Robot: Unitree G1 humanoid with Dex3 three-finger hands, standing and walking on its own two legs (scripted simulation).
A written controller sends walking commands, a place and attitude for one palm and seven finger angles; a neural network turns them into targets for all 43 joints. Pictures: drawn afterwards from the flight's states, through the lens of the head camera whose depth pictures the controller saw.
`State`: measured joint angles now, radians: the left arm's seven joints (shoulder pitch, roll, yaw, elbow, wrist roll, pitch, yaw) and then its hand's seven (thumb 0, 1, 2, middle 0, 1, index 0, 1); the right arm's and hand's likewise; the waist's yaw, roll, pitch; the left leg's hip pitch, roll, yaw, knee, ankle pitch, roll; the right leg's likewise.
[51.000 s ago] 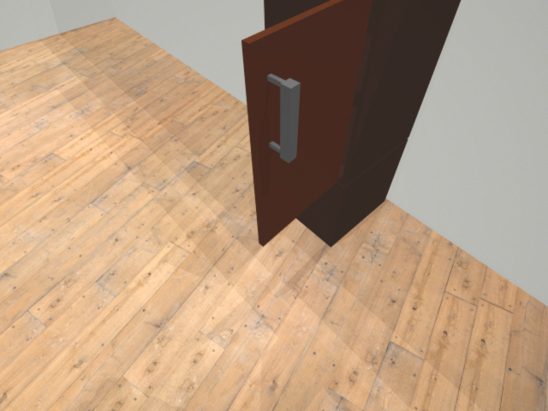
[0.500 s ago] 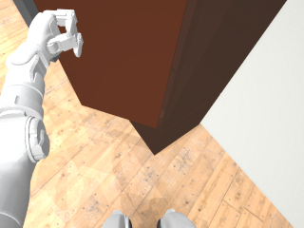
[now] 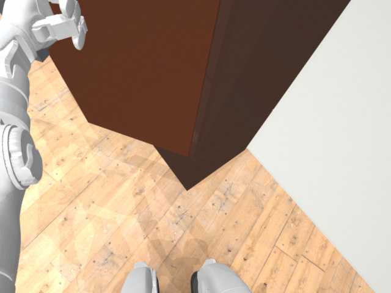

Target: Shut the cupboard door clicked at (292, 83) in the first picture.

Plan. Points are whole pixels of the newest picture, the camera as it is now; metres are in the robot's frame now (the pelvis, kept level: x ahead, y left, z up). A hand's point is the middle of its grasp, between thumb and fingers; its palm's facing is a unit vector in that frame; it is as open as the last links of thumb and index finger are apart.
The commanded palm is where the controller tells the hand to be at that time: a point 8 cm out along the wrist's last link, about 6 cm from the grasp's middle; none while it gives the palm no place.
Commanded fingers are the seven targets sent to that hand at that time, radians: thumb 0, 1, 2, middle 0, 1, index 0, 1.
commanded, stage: pull the fist back off the door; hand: left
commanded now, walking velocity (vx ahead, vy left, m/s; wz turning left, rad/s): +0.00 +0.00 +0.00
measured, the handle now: (23, 8) +0.61 +0.23 +0.15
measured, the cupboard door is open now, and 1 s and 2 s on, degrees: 35 29 29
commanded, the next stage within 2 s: draw the hand back to the body in 0.92 s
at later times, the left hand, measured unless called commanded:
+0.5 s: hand (95, 19) +0.56 +0.11 +0.16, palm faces +0.03 -1.00 +0.01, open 3.0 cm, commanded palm +0.52 +0.16 +0.15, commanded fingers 0.00 0.90 0.90 -1.30 -1.50 -1.30 -1.50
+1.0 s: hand (91, 58) +0.49 +0.11 +0.16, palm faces +0.02 -1.00 -0.02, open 3.1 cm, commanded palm +0.47 +0.16 +0.15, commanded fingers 0.00 0.90 0.90 -1.30 -1.50 -1.30 -1.50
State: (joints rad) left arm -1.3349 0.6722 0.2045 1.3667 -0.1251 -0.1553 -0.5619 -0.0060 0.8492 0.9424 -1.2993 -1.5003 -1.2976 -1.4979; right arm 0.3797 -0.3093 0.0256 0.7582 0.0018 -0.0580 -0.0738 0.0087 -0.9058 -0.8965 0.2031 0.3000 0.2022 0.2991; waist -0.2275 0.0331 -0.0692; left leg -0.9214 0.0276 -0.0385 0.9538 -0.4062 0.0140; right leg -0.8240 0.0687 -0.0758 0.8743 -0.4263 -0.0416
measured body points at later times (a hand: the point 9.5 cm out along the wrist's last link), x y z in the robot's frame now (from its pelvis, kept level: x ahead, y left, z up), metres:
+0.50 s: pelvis +0.01 +0.00 +0.02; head +0.11 -0.01 +0.45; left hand +0.56 +0.16 +0.17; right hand -0.06 -0.23 -0.10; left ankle +0.02 +0.11 -0.68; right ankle -0.01 -0.10 -0.68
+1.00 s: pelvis +0.01 +0.00 +0.03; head +0.06 +0.00 +0.48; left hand +0.48 +0.17 +0.16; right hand +0.10 -0.26 -0.09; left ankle +0.02 +0.11 -0.68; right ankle -0.01 -0.10 -0.68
